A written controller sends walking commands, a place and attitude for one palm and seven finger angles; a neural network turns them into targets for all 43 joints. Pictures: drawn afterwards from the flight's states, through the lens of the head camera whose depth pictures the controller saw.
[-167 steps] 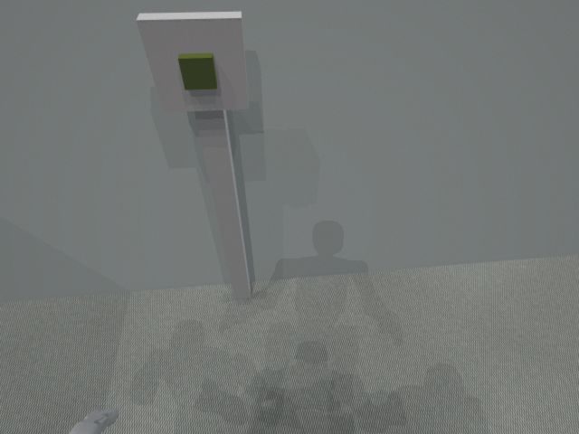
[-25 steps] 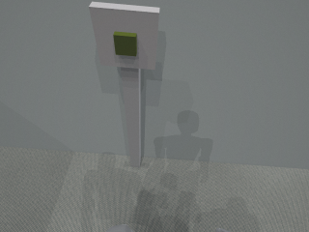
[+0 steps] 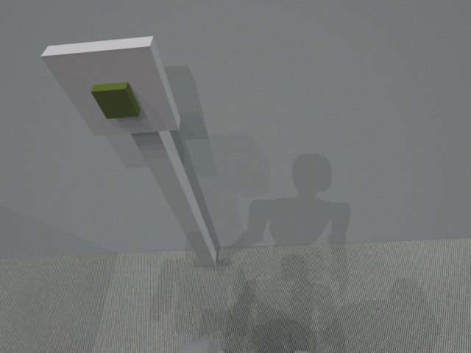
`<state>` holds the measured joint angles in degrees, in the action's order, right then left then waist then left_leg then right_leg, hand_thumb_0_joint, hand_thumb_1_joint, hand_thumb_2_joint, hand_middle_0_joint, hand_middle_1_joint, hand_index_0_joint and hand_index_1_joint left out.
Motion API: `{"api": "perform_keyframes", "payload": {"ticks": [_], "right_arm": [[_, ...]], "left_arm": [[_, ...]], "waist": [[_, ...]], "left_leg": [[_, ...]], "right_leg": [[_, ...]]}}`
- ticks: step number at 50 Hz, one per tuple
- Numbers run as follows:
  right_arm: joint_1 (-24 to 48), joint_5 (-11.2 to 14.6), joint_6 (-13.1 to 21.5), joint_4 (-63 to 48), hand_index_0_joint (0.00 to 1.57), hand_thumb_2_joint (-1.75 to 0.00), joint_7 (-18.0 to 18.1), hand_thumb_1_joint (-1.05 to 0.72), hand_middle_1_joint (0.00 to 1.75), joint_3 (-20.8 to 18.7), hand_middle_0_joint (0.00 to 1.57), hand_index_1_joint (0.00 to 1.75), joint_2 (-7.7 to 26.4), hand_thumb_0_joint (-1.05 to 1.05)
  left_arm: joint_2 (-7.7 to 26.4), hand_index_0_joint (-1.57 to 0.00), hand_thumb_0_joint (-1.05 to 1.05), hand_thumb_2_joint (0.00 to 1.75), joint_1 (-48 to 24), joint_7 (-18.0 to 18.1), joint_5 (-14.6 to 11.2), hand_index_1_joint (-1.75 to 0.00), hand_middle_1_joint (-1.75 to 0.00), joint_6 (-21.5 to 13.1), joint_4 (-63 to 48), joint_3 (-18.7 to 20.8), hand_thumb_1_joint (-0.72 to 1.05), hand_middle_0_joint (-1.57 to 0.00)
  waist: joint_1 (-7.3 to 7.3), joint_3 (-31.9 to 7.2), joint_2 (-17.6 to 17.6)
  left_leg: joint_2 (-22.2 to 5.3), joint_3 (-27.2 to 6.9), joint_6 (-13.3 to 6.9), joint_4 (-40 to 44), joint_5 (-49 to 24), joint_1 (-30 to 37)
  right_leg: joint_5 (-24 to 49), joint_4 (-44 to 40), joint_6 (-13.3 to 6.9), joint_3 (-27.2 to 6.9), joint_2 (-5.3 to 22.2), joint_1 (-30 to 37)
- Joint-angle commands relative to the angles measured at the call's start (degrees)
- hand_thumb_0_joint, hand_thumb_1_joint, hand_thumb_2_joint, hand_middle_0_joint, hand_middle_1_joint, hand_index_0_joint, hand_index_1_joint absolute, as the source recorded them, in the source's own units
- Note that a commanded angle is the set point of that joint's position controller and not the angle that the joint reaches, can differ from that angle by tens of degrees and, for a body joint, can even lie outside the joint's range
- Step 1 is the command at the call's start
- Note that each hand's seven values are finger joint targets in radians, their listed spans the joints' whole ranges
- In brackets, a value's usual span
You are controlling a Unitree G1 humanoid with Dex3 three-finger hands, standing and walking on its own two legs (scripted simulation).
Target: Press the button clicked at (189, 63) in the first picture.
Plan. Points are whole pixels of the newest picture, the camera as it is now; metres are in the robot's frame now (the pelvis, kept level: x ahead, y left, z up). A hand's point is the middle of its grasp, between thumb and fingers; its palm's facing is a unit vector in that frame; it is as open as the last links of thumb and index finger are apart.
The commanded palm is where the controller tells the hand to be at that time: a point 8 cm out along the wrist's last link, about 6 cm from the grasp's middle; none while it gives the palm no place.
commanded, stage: come to a stop and stand still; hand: left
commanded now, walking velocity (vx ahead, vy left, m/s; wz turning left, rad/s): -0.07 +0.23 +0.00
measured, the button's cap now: (117, 99) +0.48 +0.22 +0.18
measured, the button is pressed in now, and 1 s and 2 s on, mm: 0 0 0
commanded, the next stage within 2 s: look again from close up in 1.26 s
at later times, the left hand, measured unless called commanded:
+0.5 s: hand out of the picture -0.07 +0.24 -0.17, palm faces +0.09 -0.98 -0.20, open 7.4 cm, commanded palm none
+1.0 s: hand out of the picture +0.02 +0.19 -0.16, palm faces -0.04 -0.97 -0.22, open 7.2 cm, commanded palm none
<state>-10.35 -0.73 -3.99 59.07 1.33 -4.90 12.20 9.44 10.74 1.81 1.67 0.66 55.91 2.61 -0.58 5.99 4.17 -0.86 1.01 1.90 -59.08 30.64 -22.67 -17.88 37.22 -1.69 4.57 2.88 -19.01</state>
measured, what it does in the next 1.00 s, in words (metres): steps on the spot: left foot, then right foot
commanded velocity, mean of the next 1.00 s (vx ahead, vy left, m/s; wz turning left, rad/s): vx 0.06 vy -0.04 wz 0.00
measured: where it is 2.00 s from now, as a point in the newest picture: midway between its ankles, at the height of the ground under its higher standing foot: outside the picture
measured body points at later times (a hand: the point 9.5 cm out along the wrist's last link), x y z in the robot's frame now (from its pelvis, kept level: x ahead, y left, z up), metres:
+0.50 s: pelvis -0.07 +0.05 +0.01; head -0.08 +0.08 +0.46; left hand -0.07 +0.30 -0.16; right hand -0.01 -0.19 -0.13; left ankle -0.10 +0.16 -0.73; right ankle +0.00 -0.09 -0.70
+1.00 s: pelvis -0.04 +0.01 +0.01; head -0.02 +0.00 +0.46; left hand +0.02 +0.24 -0.14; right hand -0.15 -0.18 -0.15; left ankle -0.09 +0.16 -0.72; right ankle -0.05 -0.08 -0.73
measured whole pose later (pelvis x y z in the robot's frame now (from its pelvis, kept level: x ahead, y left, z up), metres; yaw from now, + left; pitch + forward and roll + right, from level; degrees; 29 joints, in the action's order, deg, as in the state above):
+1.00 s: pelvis -0.04 +0.01 +0.01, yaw -1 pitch +1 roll +0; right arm -24.9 -0.6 -0.5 67.9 2.4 -1.3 6.2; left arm 9.0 11.1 1.4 0.8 -0.6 63.1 2.0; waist -3.7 1.5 1.8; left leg -4.6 3.3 1.7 -29.4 21.8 -9.6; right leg -16.1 28.2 -1.6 5.5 0.1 -13.2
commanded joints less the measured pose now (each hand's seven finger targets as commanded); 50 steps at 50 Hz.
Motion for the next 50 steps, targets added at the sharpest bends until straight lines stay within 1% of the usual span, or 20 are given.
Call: {"api": "perform_keyframes", "payload": {"ticks": [1,7,16,19,20,21,22,23,26,28,30,35,40,42,44,45,46,47,48,50], "right_arm": [[-2.1,-0.3,0.4,-3.0,0.2,-0.9,-0.5,-0.9,0.3,-0.6,0.2,0.3,4.0,0.0],[-0.5,-0.8,-0.5,-3.7,0.2,-0.9,-1.1,-0.9,0.3,-0.2,0.2,0.3,3.9,0.0],[-1.8,-0.1,1.3,-4.0,0.2,-0.9,-1.8,-0.9,0.3,1.0,0.2,0.3,2.4,0.0],[-11.4,-0.1,2.4,-0.5,0.2,-0.9,-1.4,-0.9,0.3,1.6,0.2,0.3,1.3,0.0],[-14.2,-0.1,3.1,0.7,0.2,-0.9,-0.9,-0.9,0.3,1.7,0.2,0.3,2.3,0.0],[-15.2,-0.6,3.8,0.8,0.2,-0.9,-0.5,-0.9,0.3,1.3,0.2,0.3,5.1,0.0],[-12.6,-1.2,3.7,-0.6,0.2,-0.9,-0.2,-0.9,0.3,0.8,0.2,0.3,9.0,0.0],[-7.5,-1.1,3.2,-2.7,0.2,-0.9,0.3,-0.9,0.3,1.0,0.2,0.3,9.8,0.0],[-3.4,-1.0,4.6,-2.7,0.2,-0.9,1.0,-0.9,0.3,2.4,0.2,0.3,6.0,0.0],[-6.3,-0.3,5.5,-1.6,0.2,-0.9,1.4,-0.9,0.3,2.6,0.2,0.3,4.8,0.0],[-11.1,-0.4,5.9,-0.2,0.2,-0.9,1.9,-0.9,0.3,2.3,0.2,0.3,4.4,0.0],[-18.0,-0.8,6.3,3.2,0.2,-0.9,3.0,-0.9,0.3,2.2,0.2,0.3,3.2,0.0],[-18.7,-1.2,5.8,5.4,0.2,-0.9,2.7,-0.9,0.3,2.3,0.2,0.3,2.7,0.0],[-17.6,-1.2,5.5,5.9,0.2,-0.9,2.3,-0.9,0.3,2.1,0.2,0.3,3.0,0.0],[-17.1,-0.7,5.4,6.4,0.2,-0.9,2.1,-0.9,0.3,2.0,0.2,0.3,2.6,0.0],[-17.8,-0.2,5.5,6.4,0.2,-0.9,1.8,-0.9,0.3,2.3,0.2,0.3,1.1,0.0],[-17.8,0.2,5.7,6.4,0.2,-0.9,1.5,-0.9,0.3,2.9,0.2,0.3,-1.6,0.0],[-17.3,0.3,5.6,5.8,0.2,-0.9,1.2,-0.9,0.3,3.7,0.2,0.3,-4.0,0.0],[-17.3,0.2,5.1,5.7,0.2,-0.9,1.1,-0.9,0.3,3.6,0.2,0.3,-3.8,0.0],[-15.6,-0.1,4.2,6.0,0.2,-0.9,1.4,-0.9,0.3,3.5,0.2,0.3,-3.3,0.0]], "left_arm": [[10.7,-0.2,0.0,0.9,5.2,1.4,-0.6,-0.3,-0.3,-1.2,-2.4,2.3,0.9,-0.2],[11.4,-0.2,0.0,0.9,7.7,2.0,-0.3,-0.3,-0.3,-1.3,-1.4,2.5,0.9,-0.2],[13.0,-0.2,0.0,0.9,4.9,0.4,0.9,-0.3,-0.3,-0.1,-1.6,2.8,0.9,-0.2],[12.5,-0.2,0.0,0.9,2.2,0.0,0.4,-0.3,-0.3,0.4,-0.6,2.5,0.9,-0.2],[10.9,-0.2,0.0,0.9,2.0,-0.2,-0.2,-0.3,-0.3,0.5,-0.2,2.0,0.9,-0.2],[7.2,-0.2,0.0,0.9,3.3,-0.4,-0.8,-0.3,-0.3,0.7,-0.2,1.2,0.9,-0.2],[3.5,-0.2,0.0,0.9,3.8,-0.5,-1.2,-0.3,-0.3,1.1,-0.6,0.7,0.9,-0.2],[4.5,-0.2,0.0,0.9,3.3,-0.6,-0.6,-0.3,-0.3,1.2,-0.7,1.1,0.9,-0.2],[5.5,-0.2,0.0,0.9,8.8,-2.0,0.4,-0.3,-0.3,1.3,3.4,2.2,0.9,-0.2],[4.9,-0.2,0.0,0.9,10.8,-2.5,0.1,-0.3,-0.3,0.8,5.0,2.0,0.9,-0.2],[5.1,-0.2,0.0,0.9,10.2,-2.4,0.3,-0.3,-0.3,0.8,4.7,2.0,0.9,-0.2],[4.5,-0.2,0.0,0.9,5.9,-2.4,0.2,-0.3,-0.3,1.2,2.8,1.8,0.9,-0.2],[1.2,-0.2,0.0,0.9,2.1,-2.2,-0.7,-0.3,-0.3,0.5,2.4,0.1,0.9,-0.2],[0.7,-0.2,0.0,0.9,3.3,-1.9,-1.0,-0.3,-0.3,-0.2,3.2,0.0,0.9,-0.2],[0.8,-0.2,0.0,0.9,6.5,-1.6,-1.1,-0.3,-0.3,-0.8,4.9,0.1,0.9,-0.2],[2.1,-0.2,0.0,0.9,8.3,-1.1,-1.0,-0.3,-0.3,-1.3,6.0,0.2,0.9,-0.2],[4.1,-0.2,0.0,0.9,10.3,-0.5,-1.1,-0.3,-0.3,-1.9,7.3,0.3,0.9,-0.2],[6.5,-0.2,0.0,0.9,10.8,-0.1,-1.2,-0.3,-0.3,-2.3,8.2,0.4,0.9,-0.2],[7.6,-0.2,0.0,0.9,10.0,0.0,-1.2,-0.3,-0.3,-2.1,7.7,0.4,0.9,-0.2],[6.4,-0.2,0.0,0.9,8.5,0.2,-1.1,-0.3,-0.3,-2.4,8.0,0.3,0.9,-0.2]], "waist": [[1.89,-10.1,-13.9],[3.21,-10.4,-11.9],[2.97,-5.9,-16.7],[-1.23,-6.5,-16.5],[-2.6,-6.4,-11.4],[-2.72,-4.7,1.7],[-2.35,1.1,15.8],[-0.5,6.5,12.3],[2.62,4.8,6.4],[2.36,2.9,2.8],[0.74,1.1,3.0],[-1.41,0.2,2.3],[-2.62,-2.1,6.4],[-1.8,-3.3,8.2],[0.28,-4.7,4.7],[0.59,-6.0,0.9],[1.25,-8.1,-3.5],[1.07,-7.8,-10.5],[0.84,-7.3,-10.0],[0.95,-5.8,-16.6]], "left_leg": [[0.7,-4.8,1.1,-15.2,-6.0,-7.5],[0.5,-5.1,2.7,-10.5,-8.9,-8.9],[-0.3,1.7,0.1,15.6,-4.5,5.6],[1.2,4.8,-1.1,30.7,-10.5,19.3],[0.3,3.4,-1.2,36.5,-11.8,24.2],[-6.6,-7.6,-2.8,44.5,-1.3,21.1],[-17.8,-22.6,-5.4,55.2,16.1,9.7],[-21.0,-24.0,-7.2,58.5,18.4,-0.5],[-13.7,-14.0,-4.7,55.6,5.4,1.4],[-11.6,-9.3,-4.0,53.6,-3.4,7.7],[-12.4,-9.1,-4.0,51.6,-10.0,13.4],[-17.2,-11.5,-9.1,47.8,-28.7,20.5],[-15.2,-7.5,-10.9,42.9,-42.0,19.3],[-13.9,-6.8,-9.8,40.6,-41.6,17.6],[-11.7,-5.3,-6.9,37.3,-36.6,13.4],[-9.7,-3.8,-4.8,35.2,-31.4,9.4],[-7.7,-1.0,-2.4,32.7,-22.4,3.5],[-4.2,2.1,-0.8,31.8,-10.6,0.5],[-3.8,2.7,-0.7,29.4,-5.8,1.9],[-5.0,2.0,-0.4,25.7,-4.9,4.2]], "right_leg": [[52.8,-12.1,-6.5,-13.4,16.3,13.9],[39.4,-14.9,-7.1,-14.4,16.7,16.7],[-8.0,-26.2,-6.3,-16.1,13.8,2.5],[-15.8,-26.3,-2.3,-12.5,9.5,-5.5],[-17.6,-22.3,-0.5,-10.0,7.1,-9.6],[-16.2,-11.1,1.5,-6.3,2.0,-12.5],[-11.4,2.5,3.2,-0.4,-3.7,-14.3],[-7.4,8.4,2.5,-5.5,-1.6,-12.3],[1.0,21.8,2.9,-6.9,-3.0,-11.9],[5.1,24.3,3.5,-6.5,-2.9,-14.4],[5.5,25.2,4.0,-7.0,-2.7,-16.7],[1.7,20.4,4.6,-6.7,-0.1,-18.5],[-5.2,4.1,3.7,-1.8,-0.3,-7.0],[-3.4,-3.1,3.1,-0.4,-1.4,-1.5],[7.8,-13.8,3.0,0.6,-1.7,7.6],[13.3,-16.8,2.6,-1.9,0.4,14.4],[19.9,-16.6,1.0,-7.9,6.9,22.0],[25.6,-16.4,-1.9,-12.8,12.7,22.2],[26.1,-17.8,-3.8,-12.6,15.4,19.3],[34.3,-18.6,-5.1,-11.8,12.7,16.0]]}}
